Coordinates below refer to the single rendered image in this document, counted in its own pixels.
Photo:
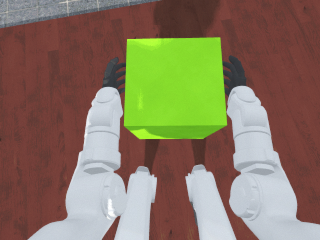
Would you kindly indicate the carton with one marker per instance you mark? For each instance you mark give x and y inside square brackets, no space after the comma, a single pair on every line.
[174,88]

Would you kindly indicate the right robot forearm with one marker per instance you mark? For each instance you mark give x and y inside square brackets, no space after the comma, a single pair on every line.
[254,151]

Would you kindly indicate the robot left upper arm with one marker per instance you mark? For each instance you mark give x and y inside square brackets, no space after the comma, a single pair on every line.
[93,202]

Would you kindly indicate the robot right hand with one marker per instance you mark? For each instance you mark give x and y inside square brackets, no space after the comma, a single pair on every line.
[236,76]

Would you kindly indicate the robot left hand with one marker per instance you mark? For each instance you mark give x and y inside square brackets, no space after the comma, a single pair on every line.
[110,75]

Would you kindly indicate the robot thigh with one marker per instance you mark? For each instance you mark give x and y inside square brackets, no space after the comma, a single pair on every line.
[134,223]
[213,222]

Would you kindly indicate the robot right thigh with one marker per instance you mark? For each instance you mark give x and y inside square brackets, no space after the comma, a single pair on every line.
[213,222]

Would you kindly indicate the left robot forearm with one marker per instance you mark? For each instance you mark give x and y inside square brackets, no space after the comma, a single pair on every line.
[102,133]

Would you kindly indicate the robot right upper arm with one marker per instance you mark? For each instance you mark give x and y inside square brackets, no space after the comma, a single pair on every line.
[268,206]

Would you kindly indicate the robot left thigh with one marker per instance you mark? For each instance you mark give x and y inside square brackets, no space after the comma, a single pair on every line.
[134,223]

